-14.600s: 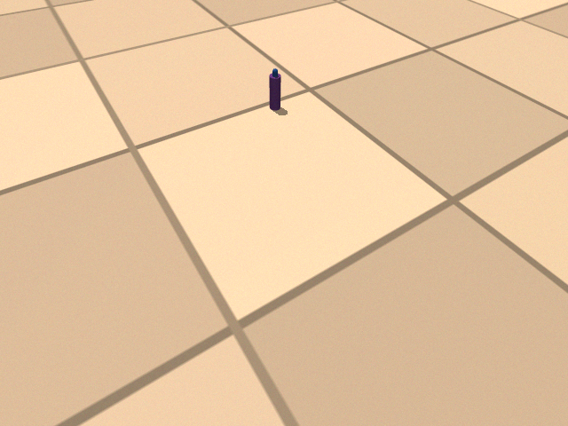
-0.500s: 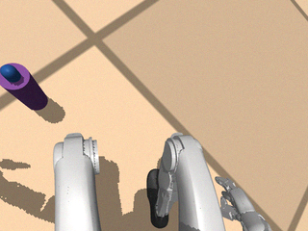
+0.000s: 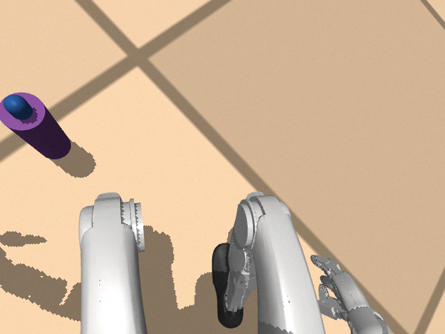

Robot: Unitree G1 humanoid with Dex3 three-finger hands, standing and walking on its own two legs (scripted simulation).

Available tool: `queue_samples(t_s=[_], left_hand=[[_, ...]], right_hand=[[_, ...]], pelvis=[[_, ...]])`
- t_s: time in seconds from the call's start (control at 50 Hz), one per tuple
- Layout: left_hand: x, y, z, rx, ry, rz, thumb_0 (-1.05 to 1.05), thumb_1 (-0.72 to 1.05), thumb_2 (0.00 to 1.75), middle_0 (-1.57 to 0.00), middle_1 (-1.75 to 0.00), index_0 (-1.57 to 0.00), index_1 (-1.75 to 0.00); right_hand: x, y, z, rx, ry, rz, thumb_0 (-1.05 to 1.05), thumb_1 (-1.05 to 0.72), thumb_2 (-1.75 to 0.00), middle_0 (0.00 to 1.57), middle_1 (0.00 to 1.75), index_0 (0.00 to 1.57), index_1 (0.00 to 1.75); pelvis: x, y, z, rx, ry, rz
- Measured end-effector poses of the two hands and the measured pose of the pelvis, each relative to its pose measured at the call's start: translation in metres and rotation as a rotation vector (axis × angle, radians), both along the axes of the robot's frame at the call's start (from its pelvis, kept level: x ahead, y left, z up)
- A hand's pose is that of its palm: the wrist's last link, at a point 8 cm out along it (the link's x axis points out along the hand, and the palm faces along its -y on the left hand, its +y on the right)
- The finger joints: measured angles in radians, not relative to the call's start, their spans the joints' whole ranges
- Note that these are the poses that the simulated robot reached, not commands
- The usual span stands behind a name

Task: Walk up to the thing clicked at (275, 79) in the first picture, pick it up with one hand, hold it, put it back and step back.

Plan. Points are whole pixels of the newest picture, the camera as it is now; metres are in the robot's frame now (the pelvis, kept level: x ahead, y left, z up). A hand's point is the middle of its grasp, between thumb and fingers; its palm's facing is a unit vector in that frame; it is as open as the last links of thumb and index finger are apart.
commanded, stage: go down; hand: left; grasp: from the side
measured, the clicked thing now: (38, 128) +0.46 +0.34 -0.24
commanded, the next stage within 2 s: none
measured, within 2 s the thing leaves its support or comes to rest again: neither
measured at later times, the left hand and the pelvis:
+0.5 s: hand out of the picture +0.34 +0.52 +0.05, palm faces +0.47 -0.88 -0.04, open 17.3 cm; pelvis +0.00 +0.00 +0.01, yaw +1 degrees
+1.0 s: hand out of the picture +0.34 +0.51 +0.06, palm faces +0.47 -0.88 -0.03, open 17.2 cm; pelvis +0.00 +0.00 +0.02, yaw +1 degrees
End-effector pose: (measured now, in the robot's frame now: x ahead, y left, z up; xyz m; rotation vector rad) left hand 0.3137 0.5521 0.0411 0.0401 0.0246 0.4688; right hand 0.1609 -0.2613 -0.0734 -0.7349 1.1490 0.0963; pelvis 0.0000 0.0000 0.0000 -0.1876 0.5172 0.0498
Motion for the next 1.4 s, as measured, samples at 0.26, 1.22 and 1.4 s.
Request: queue_samples(t_s=[0.26, 1.22, 1.4], left_hand=[[-0.005, 0.003, 0.006, 0.004, 0.001, 0.005, -0.01, -0.49, 0.09, -0.07, -0.01, -0.03, -0.04], [-0.011, -0.003, 0.006, -0.018, -0.007, 0.016, -0.01, -0.47, 0.07, -0.05, 0.00, -0.02, -0.01], [-0.011, -0.005, 0.015, -0.013, 0.003, -0.002, -0.01, -0.47, 0.07, -0.06, 0.00, -0.02, -0.02]], right_hand=[[0.004, 0.003, 0.006, 0.002, -0.017, 0.000, 0.01, -0.92, -0.91, 0.20, 0.30, 0.21, 0.30], [0.017, 0.000, 0.005, 0.004, -0.039, 0.025, 0.01, -0.92, -0.91, 0.20, 0.30, 0.21, 0.30], [0.014, 0.002, 0.012, 0.011, -0.061, -0.008, 0.01, -0.92, -0.91, 0.20, 0.30, 0.21, 0.30]], pelvis=[[0.002, 0.002, 0.005, -0.003, 0.011, 0.005], [0.005, -0.003, 0.011, 0.014, 0.026, 0.009], [0.005, 0.001, 0.016, 0.008, 0.032, 0.011]])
